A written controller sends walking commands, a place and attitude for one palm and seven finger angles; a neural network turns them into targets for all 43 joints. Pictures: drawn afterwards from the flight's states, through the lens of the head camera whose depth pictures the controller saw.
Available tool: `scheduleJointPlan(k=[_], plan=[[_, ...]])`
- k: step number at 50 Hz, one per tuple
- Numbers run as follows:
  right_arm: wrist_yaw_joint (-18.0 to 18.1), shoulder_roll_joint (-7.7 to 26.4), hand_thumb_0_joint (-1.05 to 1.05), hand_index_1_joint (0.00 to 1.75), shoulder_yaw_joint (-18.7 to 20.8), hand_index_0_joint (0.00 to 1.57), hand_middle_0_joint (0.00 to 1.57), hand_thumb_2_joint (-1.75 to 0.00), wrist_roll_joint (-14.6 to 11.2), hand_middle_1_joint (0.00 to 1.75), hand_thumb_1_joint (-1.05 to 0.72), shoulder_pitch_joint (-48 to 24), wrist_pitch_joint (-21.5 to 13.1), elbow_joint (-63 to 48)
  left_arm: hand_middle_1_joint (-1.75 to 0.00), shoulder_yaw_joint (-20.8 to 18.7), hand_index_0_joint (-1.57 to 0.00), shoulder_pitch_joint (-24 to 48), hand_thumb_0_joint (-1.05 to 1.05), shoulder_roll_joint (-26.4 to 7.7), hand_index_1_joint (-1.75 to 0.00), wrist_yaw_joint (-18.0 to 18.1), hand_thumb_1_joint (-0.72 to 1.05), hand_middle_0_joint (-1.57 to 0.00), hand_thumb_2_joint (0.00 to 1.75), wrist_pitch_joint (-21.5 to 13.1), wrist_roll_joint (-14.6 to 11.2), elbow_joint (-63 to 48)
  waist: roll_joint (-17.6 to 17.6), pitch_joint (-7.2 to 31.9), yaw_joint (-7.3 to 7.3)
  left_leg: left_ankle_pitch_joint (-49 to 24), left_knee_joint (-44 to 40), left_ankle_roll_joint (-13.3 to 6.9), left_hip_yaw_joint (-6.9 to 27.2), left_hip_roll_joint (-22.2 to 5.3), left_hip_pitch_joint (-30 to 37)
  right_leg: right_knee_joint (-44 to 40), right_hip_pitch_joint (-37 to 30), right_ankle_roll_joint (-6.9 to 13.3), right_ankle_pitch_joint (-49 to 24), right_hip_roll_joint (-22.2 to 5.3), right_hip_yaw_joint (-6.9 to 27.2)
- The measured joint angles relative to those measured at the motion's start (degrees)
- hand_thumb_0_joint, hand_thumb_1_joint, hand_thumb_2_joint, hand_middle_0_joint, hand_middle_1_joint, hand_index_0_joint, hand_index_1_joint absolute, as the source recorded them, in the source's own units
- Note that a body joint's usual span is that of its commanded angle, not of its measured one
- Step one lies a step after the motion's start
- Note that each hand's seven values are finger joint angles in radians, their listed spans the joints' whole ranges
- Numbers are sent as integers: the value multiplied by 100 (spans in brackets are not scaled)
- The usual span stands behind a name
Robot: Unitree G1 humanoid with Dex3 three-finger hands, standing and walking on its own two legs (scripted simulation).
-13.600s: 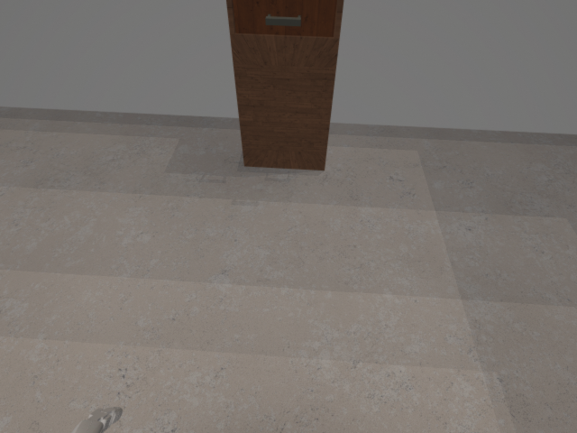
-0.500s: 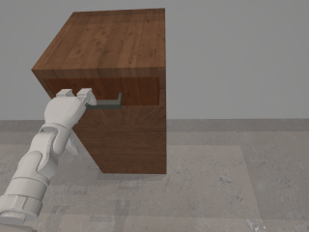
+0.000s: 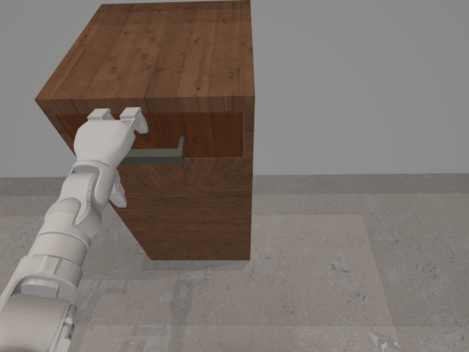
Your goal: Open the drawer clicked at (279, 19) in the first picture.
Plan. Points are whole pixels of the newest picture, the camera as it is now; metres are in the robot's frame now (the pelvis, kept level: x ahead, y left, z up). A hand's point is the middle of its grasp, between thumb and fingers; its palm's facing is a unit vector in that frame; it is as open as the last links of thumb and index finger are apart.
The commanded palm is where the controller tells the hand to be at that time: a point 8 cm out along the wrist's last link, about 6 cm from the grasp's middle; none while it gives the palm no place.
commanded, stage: move the hooked fingers above the handle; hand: left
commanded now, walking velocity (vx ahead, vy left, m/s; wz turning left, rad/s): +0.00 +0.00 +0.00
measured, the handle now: (154, 148) +0.52 +0.21 +0.01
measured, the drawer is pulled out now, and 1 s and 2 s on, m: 0.00 0.00 0.00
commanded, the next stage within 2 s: none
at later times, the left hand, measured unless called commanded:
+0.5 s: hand (138, 140) +0.47 +0.22 +0.08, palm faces +0.06 +0.00 -1.00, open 13.7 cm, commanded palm +0.44 +0.23 +0.12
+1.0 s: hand (128, 150) +0.46 +0.24 +0.07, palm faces -0.04 +0.00 -1.00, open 13.8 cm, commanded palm +0.44 +0.22 +0.13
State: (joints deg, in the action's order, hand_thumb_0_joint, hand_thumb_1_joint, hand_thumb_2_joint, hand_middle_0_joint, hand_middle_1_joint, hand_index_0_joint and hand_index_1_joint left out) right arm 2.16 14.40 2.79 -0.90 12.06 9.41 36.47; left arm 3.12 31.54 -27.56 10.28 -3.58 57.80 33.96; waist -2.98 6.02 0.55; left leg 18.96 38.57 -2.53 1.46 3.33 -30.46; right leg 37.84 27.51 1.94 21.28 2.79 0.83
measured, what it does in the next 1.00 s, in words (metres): stands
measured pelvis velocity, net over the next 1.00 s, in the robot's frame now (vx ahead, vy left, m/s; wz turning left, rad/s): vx -0.01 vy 0.01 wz -0.01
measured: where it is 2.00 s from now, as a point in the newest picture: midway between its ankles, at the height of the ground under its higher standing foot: outside the picture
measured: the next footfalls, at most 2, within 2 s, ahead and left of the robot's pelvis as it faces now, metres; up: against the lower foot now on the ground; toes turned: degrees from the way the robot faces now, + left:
none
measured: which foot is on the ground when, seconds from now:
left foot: down 0.00-1.00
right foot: down 0.00-1.00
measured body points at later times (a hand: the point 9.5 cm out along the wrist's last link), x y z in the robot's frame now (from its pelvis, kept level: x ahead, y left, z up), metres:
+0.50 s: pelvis -0.02 +0.02 -0.01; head +0.05 +0.00 +0.44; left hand +0.46 +0.21 +0.14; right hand -0.01 -0.25 -0.14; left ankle -0.01 +0.09 -0.72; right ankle -0.03 -0.10 -0.72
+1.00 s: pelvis -0.01 +0.01 +0.00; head +0.05 +0.00 +0.44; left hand +0.45 +0.24 +0.12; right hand +0.03 -0.27 -0.13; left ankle -0.01 +0.09 -0.72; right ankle -0.03 -0.10 -0.72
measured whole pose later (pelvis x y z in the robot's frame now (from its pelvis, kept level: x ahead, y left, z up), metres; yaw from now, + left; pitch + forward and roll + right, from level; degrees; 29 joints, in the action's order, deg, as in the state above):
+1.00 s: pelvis -0.01 +0.01 +0.00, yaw -1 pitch +14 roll -1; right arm 1.6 15.3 3.1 -0.9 19.2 8.5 38.5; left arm 6.3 47.0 -28.4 11.7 0.9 58.9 57.0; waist -3.2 7.6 -3.7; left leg 18.4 40.5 -2.9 1.4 2.7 -36.4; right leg 38.3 32.9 1.4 19.9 3.3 0.7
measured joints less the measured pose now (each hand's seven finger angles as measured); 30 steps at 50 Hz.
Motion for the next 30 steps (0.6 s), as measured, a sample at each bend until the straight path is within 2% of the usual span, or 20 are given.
scheduleJointPlan(k=[4, 7, 10, 12, 15, 17, 20, 23, 26, 30], plan=[[-71, -11, 1, 30, -30, 20, 20, -90, -37, 30, -90, 149, 89, 48, -120, 173, -31, 389, 0, 34, -120, 0, -49, -32, 30, 534, 10, 603, -67, 35, -39, -25, 11, -44, -24, 27, -91, 5, 87, -48, -25, -29, 19], [-60, -34, 1, 30, -54, 20, 20, -90, -41, 30, -90, 302, 153, 83, -120, 376, -31, 582, 0, 90, -120, -223, -49, -32, 30, 679, -58, 919, -78, 38, -98, -54, -15, -74, -19, 45, -94, -39, 76, -78, -56, -48, 14], [-8, -65, 1, 30, -69, 21, 20, -90, -24, 30, -90, 437, 159, 132, -120, 481, -31, 736, 0, 162, -120, -383, -49, -32, 30, 449, -81, 1094, -31, 15, -186, -63, -3, -94, -14, 54, -102, -50, 71, -98, -71, -57, 7], [23, -80, 1, 30, -65, 21, 20, -90, -3, 30, -90, 521, 134, 150, -120, 494, -32, 834, 0, 187, -120, -369, -49, -32, 30, 201, -40, 1134, 14, 12, -260, -55, 39, -100, -18, 53, -153, -18, 118, -103, -70, -56, 8], [20, -66, 1, 30, -38, 21, 20, -90, 28, 30, -90, 619, 76, 170, -120, 376, -32, 1030, 0, 213, -120, -103, -49, -33, 30, -118, 112, 1238, 49, 33, -364, -26, 154, -102, -48, 36, -312, 82, 279, -107, -60, -39, 31], [-5, -38, 1, 30, -31, 21, 20, -90, 51, 30, -90, 664, 48, 182, -120, 235, -32, 1209, 0, 195, -120, 168, -49, -33, 30, -149, 224, 1417, 48, 61, -436, -9, 239, -104, -81, 21, -458, 169, 435, -108, -52, -24, 56], [-65, 11, 1, 30, -23, 21, 20, -90, 78, 30, -90, 716, 38, 197, -120, 40, -32, 1491, 0, 116, -120, 532, -49, -32, 30, 150, 354, 1820, 11, 94, -514, -3, 325, -107, -139, -9, -660, 265, 659, -116, -64, 3, 108], [-113, 51, 0, 30, -15, 20, 20, -90, 64, 30, -90, 807, 68, 229, -121, 9, -32, 1657, 0, 75, -121, 678, -49, -33, 30, 425, 343, 2162, -46, 121, -513, -28, 316, -111, -186, -36, -747, 260, 763, -132, -108, 26, 155], [-122, 61, 1, 30, -11, 20, 20, -90, 32, 30, -90, 915, 121, 276, -121, 99, -32, 1694, 0, 151, -123, 498, -48, -33, 30, 676, 299, 2297, -81, 178, -490, -67, 235, -112, -198, -55, -690, 173, 711, -129, -158, 42, 173], [-42, 34, 1, 30, -71, 21, 20, -90, -26, 30, -90, 952, 144, 264, -121, 74, -32, 1585, 0, 83, -122, 134, -49, -33, 30, 740, 204, 2597, -49, 200, -581, -99, 111, -98, -212, -90, -504, 46, 536, -109, -209, 74, 196]])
